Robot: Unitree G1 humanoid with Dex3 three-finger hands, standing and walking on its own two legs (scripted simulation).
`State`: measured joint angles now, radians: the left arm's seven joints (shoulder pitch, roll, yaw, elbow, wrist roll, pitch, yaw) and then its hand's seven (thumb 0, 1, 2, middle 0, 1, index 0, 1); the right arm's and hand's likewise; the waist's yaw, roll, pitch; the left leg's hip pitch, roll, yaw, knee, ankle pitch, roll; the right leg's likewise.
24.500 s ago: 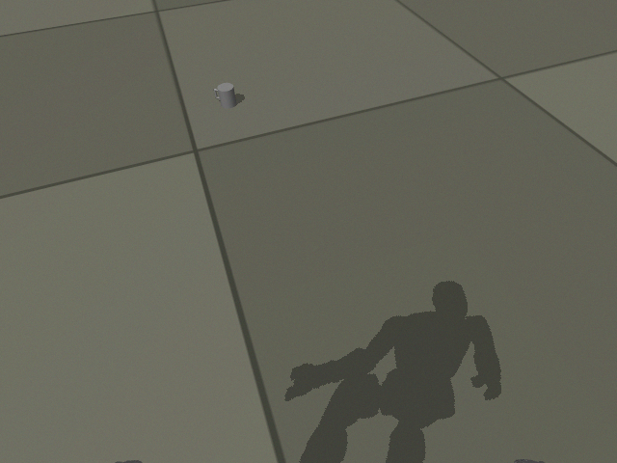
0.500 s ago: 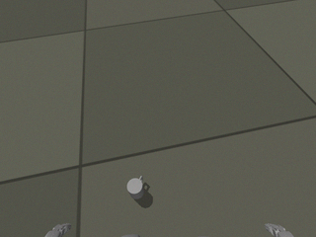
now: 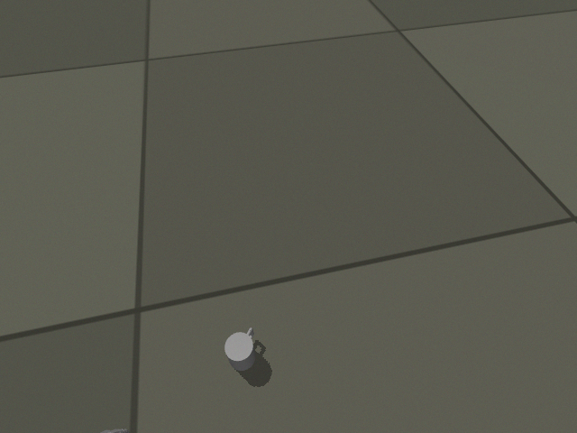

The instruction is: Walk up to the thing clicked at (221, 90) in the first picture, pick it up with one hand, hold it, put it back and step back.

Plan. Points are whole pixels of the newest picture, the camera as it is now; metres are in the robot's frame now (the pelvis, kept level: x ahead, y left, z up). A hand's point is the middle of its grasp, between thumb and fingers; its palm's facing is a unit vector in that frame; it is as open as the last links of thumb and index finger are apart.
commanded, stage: walk up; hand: left
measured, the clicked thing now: (243, 347) +0.45 +0.17 -0.73
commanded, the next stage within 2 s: stand in 0.38 s
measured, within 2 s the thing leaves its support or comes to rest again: neither
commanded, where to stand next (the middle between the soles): +0.06 -0.01 m, yaw +0 degrees
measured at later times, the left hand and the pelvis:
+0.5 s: hand out of the picture +0.08 +0.26 -0.16, palm faces -0.01 -0.94 -0.33, open 7.3 cm; pelvis +0.01 +0.01 +0.00, yaw +1 degrees
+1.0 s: hand out of the picture +0.07 +0.26 -0.16, palm faces -0.02 -0.94 -0.34, open 7.3 cm; pelvis +0.00 +0.01 +0.00, yaw +1 degrees
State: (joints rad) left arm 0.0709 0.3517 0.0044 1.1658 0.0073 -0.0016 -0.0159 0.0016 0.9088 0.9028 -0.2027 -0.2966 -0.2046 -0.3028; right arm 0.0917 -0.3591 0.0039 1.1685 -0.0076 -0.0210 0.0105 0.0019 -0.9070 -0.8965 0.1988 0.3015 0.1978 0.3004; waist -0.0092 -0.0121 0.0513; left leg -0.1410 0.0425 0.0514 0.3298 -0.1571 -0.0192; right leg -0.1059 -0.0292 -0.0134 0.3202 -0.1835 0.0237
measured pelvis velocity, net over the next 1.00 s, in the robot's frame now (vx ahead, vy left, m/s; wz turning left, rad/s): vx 0.00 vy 0.01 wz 0.02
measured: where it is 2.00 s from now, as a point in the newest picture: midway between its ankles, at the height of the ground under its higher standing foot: outside the picture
